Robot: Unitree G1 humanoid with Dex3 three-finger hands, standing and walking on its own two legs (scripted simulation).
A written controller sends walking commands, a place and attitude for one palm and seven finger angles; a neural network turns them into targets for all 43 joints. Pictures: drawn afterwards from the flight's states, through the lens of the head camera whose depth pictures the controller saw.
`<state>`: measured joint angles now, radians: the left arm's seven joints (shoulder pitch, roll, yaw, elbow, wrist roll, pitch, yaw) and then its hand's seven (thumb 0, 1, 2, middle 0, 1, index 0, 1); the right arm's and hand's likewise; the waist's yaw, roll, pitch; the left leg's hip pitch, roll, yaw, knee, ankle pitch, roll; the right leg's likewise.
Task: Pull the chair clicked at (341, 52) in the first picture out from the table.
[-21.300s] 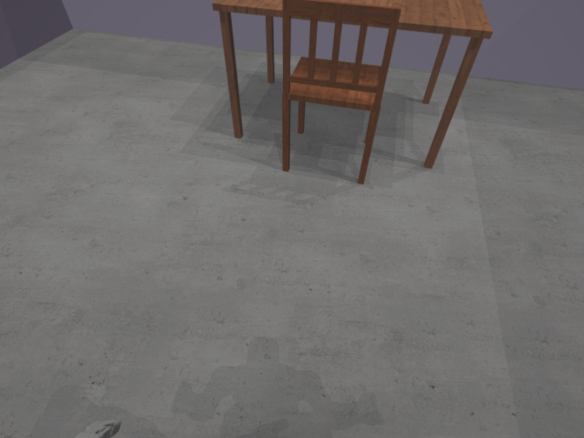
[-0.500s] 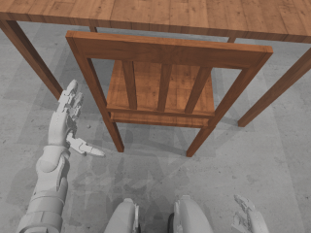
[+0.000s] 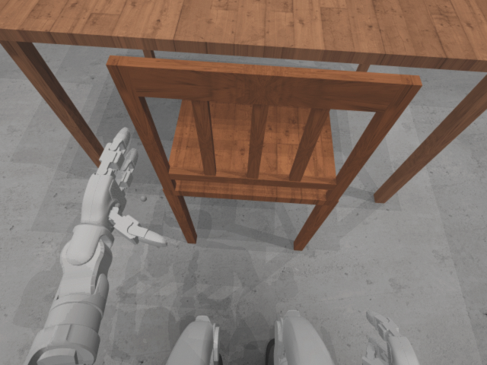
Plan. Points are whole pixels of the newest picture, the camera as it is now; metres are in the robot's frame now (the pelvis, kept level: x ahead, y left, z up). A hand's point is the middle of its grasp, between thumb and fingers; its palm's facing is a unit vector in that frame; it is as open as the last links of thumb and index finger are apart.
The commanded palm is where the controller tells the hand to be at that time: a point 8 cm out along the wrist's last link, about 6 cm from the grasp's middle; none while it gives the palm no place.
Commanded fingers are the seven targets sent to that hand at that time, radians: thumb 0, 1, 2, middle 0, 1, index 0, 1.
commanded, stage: aim the fingers beside a spindle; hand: left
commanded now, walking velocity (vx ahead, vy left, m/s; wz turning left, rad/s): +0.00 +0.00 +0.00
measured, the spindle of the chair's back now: (256, 144) +0.50 -0.02 -0.01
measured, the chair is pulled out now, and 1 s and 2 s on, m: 0.00 0.00 0.00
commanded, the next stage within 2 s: push the fingers through the gap in 0.36 s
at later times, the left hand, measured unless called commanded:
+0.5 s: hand (148, 203) +0.36 +0.16 +0.02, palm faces -0.09 -1.00 -0.04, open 16.9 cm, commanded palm +0.36 +0.22 +0.02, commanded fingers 0.00 -0.50 0.30 -0.06 -0.08 -0.06 -0.08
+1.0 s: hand (150, 171) +0.43 +0.17 +0.01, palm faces -0.07 -1.00 -0.05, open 17.0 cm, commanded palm +0.40 +0.22 +0.02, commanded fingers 0.00 -0.50 0.30 -0.06 -0.08 -0.06 -0.08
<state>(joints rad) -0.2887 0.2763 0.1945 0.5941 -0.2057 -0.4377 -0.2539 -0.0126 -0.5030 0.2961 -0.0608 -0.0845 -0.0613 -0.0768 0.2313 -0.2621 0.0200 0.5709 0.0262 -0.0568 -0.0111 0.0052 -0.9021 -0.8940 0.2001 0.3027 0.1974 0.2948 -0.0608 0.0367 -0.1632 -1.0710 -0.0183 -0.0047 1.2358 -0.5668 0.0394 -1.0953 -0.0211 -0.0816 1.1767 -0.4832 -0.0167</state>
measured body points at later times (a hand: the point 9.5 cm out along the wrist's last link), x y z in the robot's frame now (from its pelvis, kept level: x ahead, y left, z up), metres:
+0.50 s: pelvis +0.00 +0.00 +0.00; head +0.13 +0.01 +0.43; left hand +0.36 +0.21 +0.02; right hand +0.14 -0.26 -0.11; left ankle +0.01 +0.09 -0.63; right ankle +0.04 -0.12 -0.63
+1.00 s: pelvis +0.00 +0.00 -0.01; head +0.14 +0.01 +0.42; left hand +0.42 +0.22 +0.02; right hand +0.10 -0.26 -0.12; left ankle +0.01 +0.09 -0.63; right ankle +0.04 -0.12 -0.63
